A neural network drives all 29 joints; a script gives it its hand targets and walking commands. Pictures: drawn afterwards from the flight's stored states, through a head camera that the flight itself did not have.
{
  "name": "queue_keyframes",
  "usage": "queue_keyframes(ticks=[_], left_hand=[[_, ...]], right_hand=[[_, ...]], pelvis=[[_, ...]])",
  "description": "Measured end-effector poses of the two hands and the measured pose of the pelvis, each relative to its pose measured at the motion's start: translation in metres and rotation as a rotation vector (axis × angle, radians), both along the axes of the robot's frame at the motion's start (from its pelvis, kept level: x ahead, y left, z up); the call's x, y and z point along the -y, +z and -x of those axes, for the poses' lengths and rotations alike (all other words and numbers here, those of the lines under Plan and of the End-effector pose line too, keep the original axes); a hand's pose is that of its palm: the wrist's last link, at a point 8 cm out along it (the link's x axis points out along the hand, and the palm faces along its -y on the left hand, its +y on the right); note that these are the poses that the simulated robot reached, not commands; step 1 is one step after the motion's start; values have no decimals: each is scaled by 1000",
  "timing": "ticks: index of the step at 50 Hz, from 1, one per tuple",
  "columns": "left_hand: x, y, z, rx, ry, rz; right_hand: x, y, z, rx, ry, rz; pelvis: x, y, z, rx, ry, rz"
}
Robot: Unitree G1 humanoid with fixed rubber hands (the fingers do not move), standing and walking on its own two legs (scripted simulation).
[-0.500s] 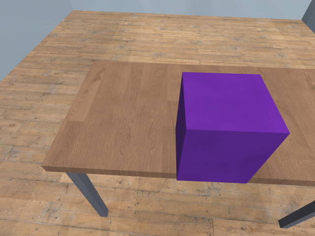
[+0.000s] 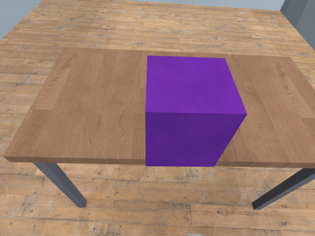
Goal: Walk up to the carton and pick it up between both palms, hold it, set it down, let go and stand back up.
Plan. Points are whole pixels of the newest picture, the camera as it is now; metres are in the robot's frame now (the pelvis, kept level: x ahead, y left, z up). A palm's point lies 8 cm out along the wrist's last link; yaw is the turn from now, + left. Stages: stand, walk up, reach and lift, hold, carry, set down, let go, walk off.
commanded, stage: walk up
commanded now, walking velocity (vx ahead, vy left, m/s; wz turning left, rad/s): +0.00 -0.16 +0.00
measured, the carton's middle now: (183, 115) +0.43 -0.08 +0.05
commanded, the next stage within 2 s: none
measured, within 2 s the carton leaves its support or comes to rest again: neither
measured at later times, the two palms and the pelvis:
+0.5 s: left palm out of the picture +0.00 +0.12 -0.13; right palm out of the picture -0.01 -0.30 -0.14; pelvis +0.00 -0.09 +0.01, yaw +2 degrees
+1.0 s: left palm out of the picture -0.07 +0.24 -0.15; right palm out of the picture +0.02 -0.21 -0.12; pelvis -0.03 +0.01 +0.01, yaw +1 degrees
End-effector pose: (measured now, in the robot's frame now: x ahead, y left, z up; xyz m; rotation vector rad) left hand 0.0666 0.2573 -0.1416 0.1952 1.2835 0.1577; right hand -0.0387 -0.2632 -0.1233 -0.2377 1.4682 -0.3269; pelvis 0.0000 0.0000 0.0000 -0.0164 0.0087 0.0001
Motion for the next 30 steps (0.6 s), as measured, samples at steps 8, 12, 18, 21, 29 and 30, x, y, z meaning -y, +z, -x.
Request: queue_keyframes(ticks=[8,12,18,21,29,30], left_hand=[[72,26,17,48,-10,-33],[103,35,32,20,6,-7],[124,26,46,-7,30,2],[130,15,55,-30,49,24],[138,5,80,-84,99,79],[137,5,82,-90,96,77]], right_hand=[[53,-28,-27,73,5,-102],[50,-25,-34,76,17,-179],[43,-25,-26,28,14,-210],[42,-25,-28,21,28,-195],[35,-12,-36,48,83,-185],[34,-13,-36,47,84,-185]], pelvis=[[53,2,4,11,5,-39],[68,13,0,8,12,-47],[83,12,-2,9,24,-23],[86,8,-2,16,33,-4],[89,13,-1,43,24,-21],[88,12,0,42,22,-19]])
